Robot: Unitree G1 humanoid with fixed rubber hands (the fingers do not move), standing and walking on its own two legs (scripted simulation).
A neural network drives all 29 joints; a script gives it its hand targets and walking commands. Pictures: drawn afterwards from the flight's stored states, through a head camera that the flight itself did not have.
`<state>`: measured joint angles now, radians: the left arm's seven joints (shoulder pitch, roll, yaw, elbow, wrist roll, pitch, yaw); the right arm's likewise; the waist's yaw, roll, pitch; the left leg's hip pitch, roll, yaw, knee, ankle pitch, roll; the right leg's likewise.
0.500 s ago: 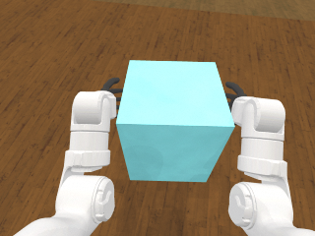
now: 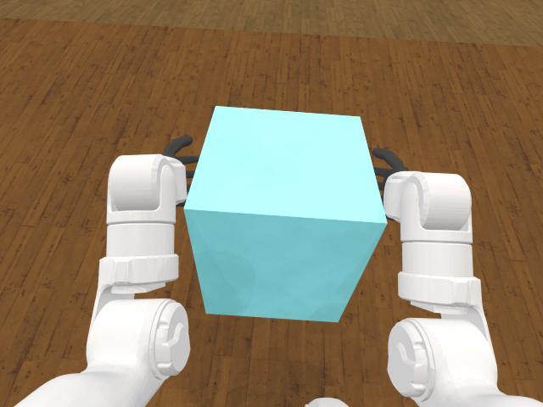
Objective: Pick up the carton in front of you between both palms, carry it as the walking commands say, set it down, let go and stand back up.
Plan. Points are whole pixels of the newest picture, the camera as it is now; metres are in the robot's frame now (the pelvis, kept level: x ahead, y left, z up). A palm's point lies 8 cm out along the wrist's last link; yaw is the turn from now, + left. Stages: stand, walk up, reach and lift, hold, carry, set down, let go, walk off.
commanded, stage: carry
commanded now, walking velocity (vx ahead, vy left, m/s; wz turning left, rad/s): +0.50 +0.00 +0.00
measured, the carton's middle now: (279, 219) +0.38 -0.02 +0.08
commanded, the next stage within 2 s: none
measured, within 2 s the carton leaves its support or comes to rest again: neither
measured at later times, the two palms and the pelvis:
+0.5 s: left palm (179, 48) +0.67 +0.15 +0.20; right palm (342, 37) +0.70 -0.15 +0.21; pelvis +0.30 -0.04 +0.05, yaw +1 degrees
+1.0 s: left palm out of the picture +1.01 +0.13 +0.26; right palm out of the picture +0.99 -0.17 +0.26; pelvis +0.62 -0.01 +0.08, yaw +0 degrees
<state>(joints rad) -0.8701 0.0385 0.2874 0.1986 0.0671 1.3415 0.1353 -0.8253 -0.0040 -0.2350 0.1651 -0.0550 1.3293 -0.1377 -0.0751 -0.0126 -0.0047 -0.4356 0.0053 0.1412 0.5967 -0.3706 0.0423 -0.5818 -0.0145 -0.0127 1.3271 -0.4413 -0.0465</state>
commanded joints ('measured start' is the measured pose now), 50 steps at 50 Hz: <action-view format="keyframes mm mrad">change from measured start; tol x32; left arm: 1 -749 -1099 -538 -141 -393 -32 -197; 50 -674 -1026 -531 -30 -345 0 -189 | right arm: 1 -958 1148 586 -242 532 -33 241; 50 -842 1057 543 -96 471 4 246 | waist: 1 28 105 -529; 11 54 190 -447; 15 192 -317 -636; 31 58 -100 -493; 34 -39 357 -619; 50 68 179 -459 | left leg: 1 573 269 -421 -204 199 170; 12 401 181 -24 20 777 63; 15 -293 -80 -94 689 -160 -59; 17 -424 6 -194 881 -134 -10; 31 179 -80 121 -9 102 13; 34 785 343 -803 -255 -57 246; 50 413 211 -92 -124 633 92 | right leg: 1 -240 -39 17 -1 31 -8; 12 315 106 -278 -724 169 -34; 15 914 -327 694 -991 121 -283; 30 536 -213 15 -908 413 -125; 32 372 -142 -123 -598 582 -44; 34 -154 72 -65 -140 -114 43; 36 -304 10 31 101 -83 10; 50 179 80 -247 -642 119 -25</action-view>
